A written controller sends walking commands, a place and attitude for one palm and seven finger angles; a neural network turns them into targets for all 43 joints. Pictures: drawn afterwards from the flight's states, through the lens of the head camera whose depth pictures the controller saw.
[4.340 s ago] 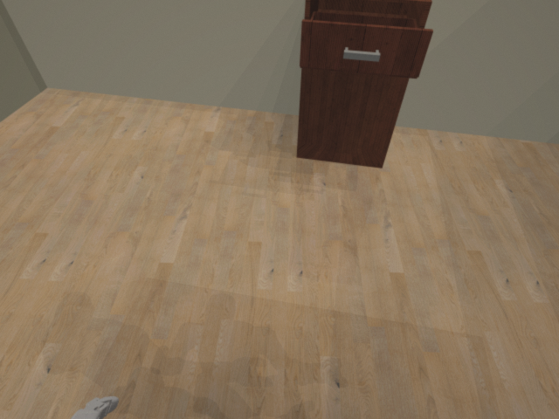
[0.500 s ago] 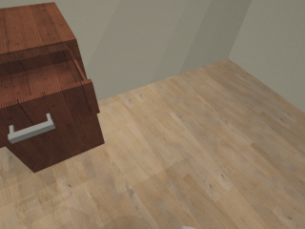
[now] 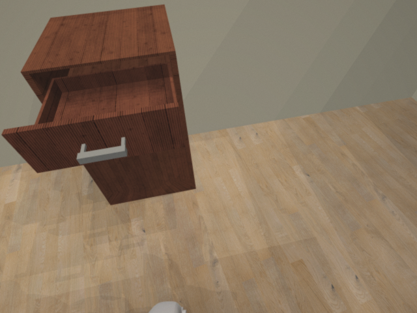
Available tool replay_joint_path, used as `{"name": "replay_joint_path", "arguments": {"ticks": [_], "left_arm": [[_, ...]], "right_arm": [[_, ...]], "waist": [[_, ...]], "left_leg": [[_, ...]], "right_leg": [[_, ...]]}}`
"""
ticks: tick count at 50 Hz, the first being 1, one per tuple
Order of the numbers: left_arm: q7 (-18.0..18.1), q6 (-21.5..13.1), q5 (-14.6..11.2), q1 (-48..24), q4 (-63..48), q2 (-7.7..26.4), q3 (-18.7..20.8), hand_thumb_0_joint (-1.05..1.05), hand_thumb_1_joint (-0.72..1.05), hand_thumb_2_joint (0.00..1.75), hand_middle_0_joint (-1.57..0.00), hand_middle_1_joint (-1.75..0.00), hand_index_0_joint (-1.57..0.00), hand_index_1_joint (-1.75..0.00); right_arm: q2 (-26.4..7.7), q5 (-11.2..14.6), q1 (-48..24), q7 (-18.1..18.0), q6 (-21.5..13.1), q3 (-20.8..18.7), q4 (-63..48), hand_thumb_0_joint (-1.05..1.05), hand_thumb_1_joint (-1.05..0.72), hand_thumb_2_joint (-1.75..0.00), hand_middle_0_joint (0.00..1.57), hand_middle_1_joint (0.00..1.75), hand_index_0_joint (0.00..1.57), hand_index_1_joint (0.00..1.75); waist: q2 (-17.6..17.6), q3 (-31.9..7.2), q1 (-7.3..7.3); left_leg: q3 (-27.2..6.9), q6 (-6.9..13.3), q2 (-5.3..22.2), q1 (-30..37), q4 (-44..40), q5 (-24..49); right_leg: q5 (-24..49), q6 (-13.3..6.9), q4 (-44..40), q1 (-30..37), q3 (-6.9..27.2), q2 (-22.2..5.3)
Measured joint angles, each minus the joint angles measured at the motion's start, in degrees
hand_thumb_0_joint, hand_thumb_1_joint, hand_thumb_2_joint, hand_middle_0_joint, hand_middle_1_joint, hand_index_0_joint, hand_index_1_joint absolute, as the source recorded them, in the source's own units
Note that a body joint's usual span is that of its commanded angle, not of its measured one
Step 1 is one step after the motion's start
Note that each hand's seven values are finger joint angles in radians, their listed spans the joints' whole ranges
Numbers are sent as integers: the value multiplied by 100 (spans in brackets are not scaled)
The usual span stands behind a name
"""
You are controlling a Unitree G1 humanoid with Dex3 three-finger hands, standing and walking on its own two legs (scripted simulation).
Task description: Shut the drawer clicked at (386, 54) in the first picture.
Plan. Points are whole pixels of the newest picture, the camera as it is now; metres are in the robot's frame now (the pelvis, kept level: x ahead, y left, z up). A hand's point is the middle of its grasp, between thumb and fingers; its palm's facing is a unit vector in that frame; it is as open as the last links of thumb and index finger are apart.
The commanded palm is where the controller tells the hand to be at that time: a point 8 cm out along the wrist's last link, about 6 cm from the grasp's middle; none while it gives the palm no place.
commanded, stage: turn to face it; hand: left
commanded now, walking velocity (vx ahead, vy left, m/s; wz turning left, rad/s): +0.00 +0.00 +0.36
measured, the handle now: (103, 149) +0.51 +0.32 -0.02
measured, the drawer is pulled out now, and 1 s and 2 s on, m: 0.28 0.28 0.28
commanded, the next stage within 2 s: take the last steps up to it in 0.24 s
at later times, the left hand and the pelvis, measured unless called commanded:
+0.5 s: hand out of the picture -0.01 +0.26 -0.17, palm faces +0.20 -0.96 -0.21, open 7.3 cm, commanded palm none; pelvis -0.01 +0.06 +0.00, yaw +9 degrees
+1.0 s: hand out of the picture -0.01 +0.17 -0.16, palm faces +0.26 -0.95 -0.19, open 7.3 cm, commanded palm none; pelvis +0.07 +0.02 +0.01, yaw +12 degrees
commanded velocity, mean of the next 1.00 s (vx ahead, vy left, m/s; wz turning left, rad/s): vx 0.20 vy -0.01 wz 0.13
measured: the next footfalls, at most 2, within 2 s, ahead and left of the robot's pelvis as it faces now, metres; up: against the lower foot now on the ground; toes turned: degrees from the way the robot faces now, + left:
left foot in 0.18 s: +0.02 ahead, +0.14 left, +0.00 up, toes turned +12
right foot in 0.72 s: +0.07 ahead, -0.07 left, +0.00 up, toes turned +5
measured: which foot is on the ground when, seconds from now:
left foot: up 0.00-0.16, down 0.18-0.74, up 0.76-1.00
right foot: down 0.00-0.18, up 0.20-0.70, down 0.72-1.00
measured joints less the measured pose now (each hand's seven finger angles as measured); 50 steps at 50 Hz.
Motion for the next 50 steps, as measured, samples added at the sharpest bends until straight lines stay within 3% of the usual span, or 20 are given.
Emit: {"name": "replay_joint_path", "arguments": {"ticks": [6,8,9,11,13,16,19,25,34,37,40,44,50], "left_arm": [[-27,77,53,316,193,235,69,0,91,89,-20,-30,-20,-30],[-38,113,37,421,274,341,108,0,91,89,-20,-30,-20,-30],[-45,139,16,487,305,394,127,0,91,89,-20,-30,-20,-30],[-32,261,-17,481,401,533,162,1,91,89,-20,-30,-20,-30],[-9,364,-10,453,477,601,175,1,91,89,-20,-30,-20,-30],[-35,374,-21,367,526,593,172,1,91,89,-20,-30,-20,-30],[-54,316,-32,273,497,551,149,1,91,89,-20,-30,-20,-30],[-87,238,6,168,516,413,90,1,91,89,-20,-30,-20,-30],[-200,101,22,-17,526,106,22,1,91,89,-20,-30,-20,-30],[-191,-85,41,5,500,19,20,0,91,89,-20,-30,-20,-30],[-95,-223,3,174,518,-105,31,0,92,89,-20,-30,-20,-30],[-33,-304,-42,614,717,-90,43,0,94,89,-20,-30,-20,-30],[-40,-373,-39,1176,1127,-297,-72,0,93,89,-20,-30,-20,-30]], "right_arm": [[-17,43,-472,-3,-69,87,-201,1,-91,-90,19,30,20,29],[-2,48,-570,-2,-143,130,-289,1,-91,-90,19,30,20,29],[-3,47,-596,4,-199,152,-334,1,-91,-90,20,30,20,29],[92,36,-667,-7,-296,201,-368,1,-91,-90,20,30,20,29],[174,24,-667,-45,-349,281,-368,1,-91,-90,20,30,20,29],[253,33,-604,-120,-362,348,-309,1,-91,-90,20,30,20,29],[333,56,-508,-149,-378,390,-218,1,-90,-90,20,30,20,30],[512,47,-83,-177,-491,365,-18,0,-91,-90,20,30,20,30],[388,-34,781,-172,-513,250,500,0,-91,-90,20,30,20,30],[356,5,1060,-170,-462,224,723,1,-91,-90,20,30,20,30],[349,-13,1175,-120,-330,197,914,1,-91,-90,20,30,20,29],[363,-42,1051,-42,-337,134,914,1,-91,-90,20,30,20,29],[338,-22,637,-21,-403,79,721,1,-91,-90,20,30,20,29]], "waist": [[-207,144,261],[-265,148,307],[-281,125,317],[-449,182,360],[-490,195,391],[-410,153,360],[-353,101,327],[-299,-133,183],[-129,-309,-166],[-47,-320,-157],[74,-328,-98],[4,-349,-30],[92,-234,8]], "left_leg": [[278,118,-19,602,-1431,-152],[385,184,-59,937,-2143,196],[419,313,-73,1121,-2545,427],[424,600,-184,1078,-2465,359],[395,715,-207,1150,-2547,369],[287,758,-236,1325,-2930,602],[222,803,-307,1497,-3309,834],[190,841,-446,1738,-3747,1056],[175,726,-503,1832,-3770,976],[120,630,-440,1617,-3128,497],[5,607,-331,1007,-1615,-201],[48,506,-114,195,-359,467],[10,319,223,-490,-264,1210]], "right_leg": [[-119,134,314,-178,-284,-210],[-211,222,528,-272,-384,-280],[-297,277,718,-357,-422,-321],[-1053,445,1478,-678,10,-297],[-1440,502,2334,-1003,497,-101],[-1171,560,3138,-1326,904,82],[-788,615,3363,-1440,1148,134],[-608,606,2803,-1200,1287,177],[-713,363,1004,-528,1106,331],[-178,233,127,-88,1017,454],[-114,-19,67,92,850,572],[49,-69,-601,553,839,621],[93,-33,-1191,1069,733,696]]}}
